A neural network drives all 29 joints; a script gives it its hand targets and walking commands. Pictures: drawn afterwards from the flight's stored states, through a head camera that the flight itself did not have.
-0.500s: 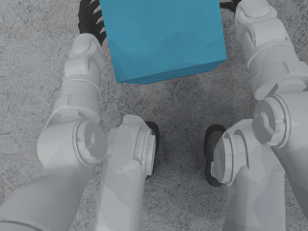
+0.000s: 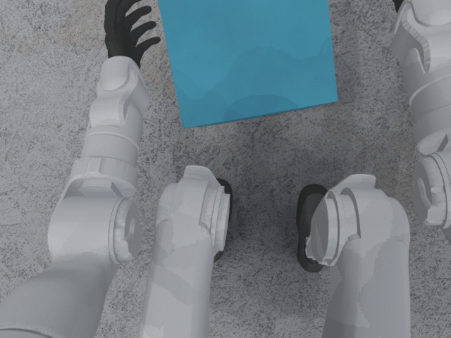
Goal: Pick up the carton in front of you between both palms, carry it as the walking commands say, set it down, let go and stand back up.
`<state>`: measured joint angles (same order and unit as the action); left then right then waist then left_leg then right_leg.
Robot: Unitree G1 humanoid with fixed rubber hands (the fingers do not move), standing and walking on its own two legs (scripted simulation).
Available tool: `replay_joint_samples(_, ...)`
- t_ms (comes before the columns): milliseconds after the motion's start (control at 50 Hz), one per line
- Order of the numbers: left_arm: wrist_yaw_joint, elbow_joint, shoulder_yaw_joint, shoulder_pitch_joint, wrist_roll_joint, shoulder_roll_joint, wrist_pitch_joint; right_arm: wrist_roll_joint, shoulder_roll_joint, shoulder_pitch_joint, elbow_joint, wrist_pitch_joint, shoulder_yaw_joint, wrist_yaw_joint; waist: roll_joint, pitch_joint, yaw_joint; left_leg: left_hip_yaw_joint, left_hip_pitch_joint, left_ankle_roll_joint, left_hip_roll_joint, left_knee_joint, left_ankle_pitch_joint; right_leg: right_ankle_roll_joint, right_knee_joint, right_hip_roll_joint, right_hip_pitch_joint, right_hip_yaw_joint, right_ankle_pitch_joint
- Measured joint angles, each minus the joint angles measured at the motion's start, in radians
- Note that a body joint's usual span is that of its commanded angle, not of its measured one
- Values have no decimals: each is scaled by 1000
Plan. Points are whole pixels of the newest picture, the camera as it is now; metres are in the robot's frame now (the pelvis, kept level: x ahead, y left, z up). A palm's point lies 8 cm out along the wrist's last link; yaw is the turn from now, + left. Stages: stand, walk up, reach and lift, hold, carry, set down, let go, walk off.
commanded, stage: set down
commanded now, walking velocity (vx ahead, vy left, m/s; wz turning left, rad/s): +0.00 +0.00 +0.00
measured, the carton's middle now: (249, 58) +0.50 +0.03 -0.25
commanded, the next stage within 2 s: let go in 0.90 s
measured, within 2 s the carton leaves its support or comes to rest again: neither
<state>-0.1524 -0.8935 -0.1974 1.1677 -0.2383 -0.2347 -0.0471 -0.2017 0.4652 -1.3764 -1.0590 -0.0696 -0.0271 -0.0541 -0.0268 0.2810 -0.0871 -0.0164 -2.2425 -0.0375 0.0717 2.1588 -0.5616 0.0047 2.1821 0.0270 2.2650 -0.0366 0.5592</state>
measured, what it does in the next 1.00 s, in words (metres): rises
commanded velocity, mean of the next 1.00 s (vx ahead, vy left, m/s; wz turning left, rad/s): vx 0.00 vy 0.00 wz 0.00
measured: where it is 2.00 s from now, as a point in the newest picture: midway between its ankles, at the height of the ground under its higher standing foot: (261, 238)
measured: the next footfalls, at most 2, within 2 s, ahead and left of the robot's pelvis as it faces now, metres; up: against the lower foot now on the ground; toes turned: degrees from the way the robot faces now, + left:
none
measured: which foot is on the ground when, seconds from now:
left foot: down 0.00-1.00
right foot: down 0.00-1.00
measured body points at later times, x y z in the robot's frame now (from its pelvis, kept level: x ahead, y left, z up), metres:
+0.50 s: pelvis +0.00 +0.00 +0.12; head +0.32 -0.02 +0.43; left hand +0.50 +0.21 +0.01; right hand +0.57 -0.18 +0.01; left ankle +0.12 +0.12 -0.34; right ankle +0.11 -0.12 -0.34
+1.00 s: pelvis +0.04 -0.01 +0.26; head +0.33 -0.03 +0.61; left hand +0.50 +0.21 +0.16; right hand +0.57 -0.19 +0.15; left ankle +0.12 +0.12 -0.34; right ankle +0.11 -0.12 -0.34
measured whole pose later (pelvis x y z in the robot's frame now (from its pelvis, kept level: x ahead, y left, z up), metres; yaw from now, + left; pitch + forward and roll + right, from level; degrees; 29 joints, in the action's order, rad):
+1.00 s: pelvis +0.04 -0.01 +0.26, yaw -2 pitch +45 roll +2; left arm -0.05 -0.71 -0.34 0.85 -0.02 -0.11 -0.12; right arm 0.08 0.32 -1.08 -0.94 -0.15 0.23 0.03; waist 0.02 -0.12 -0.12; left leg 0.02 -1.60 -0.02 0.04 1.18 -0.36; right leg 0.00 1.20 0.03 1.62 -0.04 0.35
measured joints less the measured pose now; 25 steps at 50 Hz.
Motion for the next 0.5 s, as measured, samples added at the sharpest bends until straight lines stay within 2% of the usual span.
replay_joint_samples(60,-16,61,11,-30,-1,25,-29,33,-9,27,29,-22,36,-2,1,-52,-4,-1,25,7,4,-38,3,4,-39,-5,-31,-3,3)
replay_joint_samples(160,-35,60,-14,-48,60,63,-64,55,-22,49,-20,-43,72,25,14,-150,-16,2,74,14,2,-130,14,7,-134,-5,-81,-4,-9)
replay_joint_samples(340,-14,57,-75,-81,117,94,-79,127,-34,54,-82,-48,141,56,27,-255,-29,19,139,9,-6,-303,58,-2,-311,-2,-145,4,-58)
replay_joint_samples(500,-1,156,-97,-121,124,81,-113,138,-42,77,25,-90,143,56,26,-275,-27,30,212,3,-13,-430,84,-10,-437,2,-213,9,-87)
